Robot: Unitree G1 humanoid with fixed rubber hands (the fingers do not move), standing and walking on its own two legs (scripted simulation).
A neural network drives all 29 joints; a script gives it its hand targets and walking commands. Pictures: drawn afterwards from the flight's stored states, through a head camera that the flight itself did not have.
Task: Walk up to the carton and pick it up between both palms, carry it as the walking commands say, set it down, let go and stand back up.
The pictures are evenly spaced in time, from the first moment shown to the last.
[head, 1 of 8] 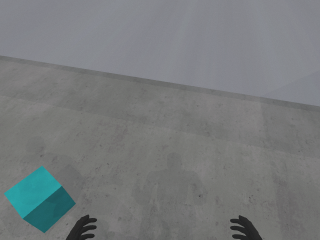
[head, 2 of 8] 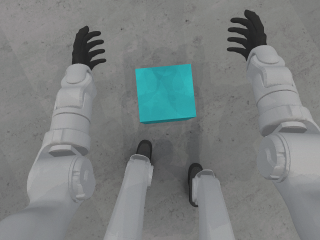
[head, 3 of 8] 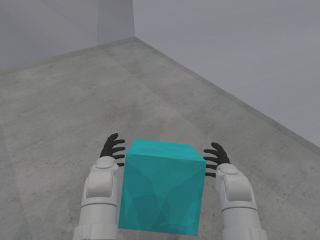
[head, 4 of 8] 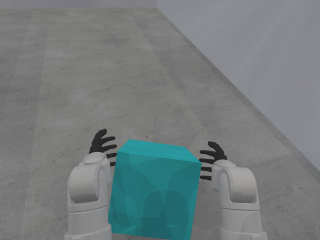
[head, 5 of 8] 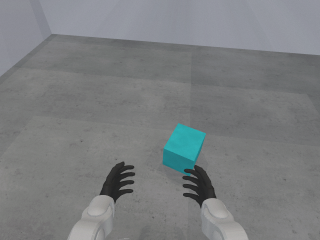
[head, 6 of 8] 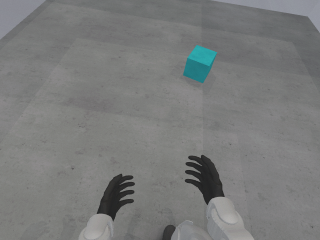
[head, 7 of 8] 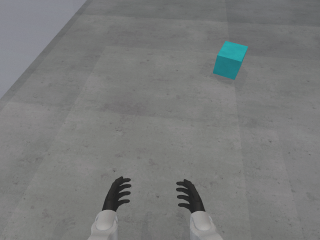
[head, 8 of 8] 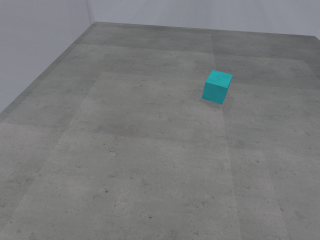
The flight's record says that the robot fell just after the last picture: no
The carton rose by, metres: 0.61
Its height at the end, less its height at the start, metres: -0.03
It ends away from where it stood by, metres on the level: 2.11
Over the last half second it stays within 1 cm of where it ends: yes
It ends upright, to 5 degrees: no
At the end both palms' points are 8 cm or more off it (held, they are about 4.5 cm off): yes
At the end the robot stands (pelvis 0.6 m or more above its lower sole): yes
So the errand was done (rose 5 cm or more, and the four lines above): no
